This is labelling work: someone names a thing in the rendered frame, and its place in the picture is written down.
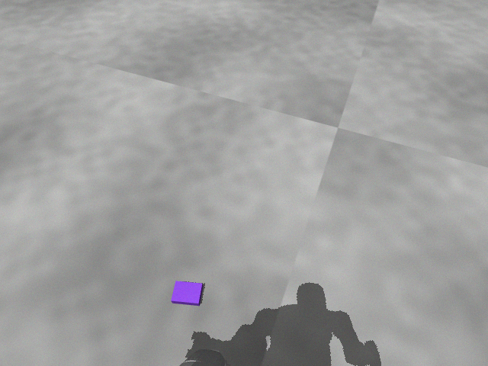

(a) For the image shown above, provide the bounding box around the small box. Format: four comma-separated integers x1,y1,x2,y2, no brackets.
171,281,203,306

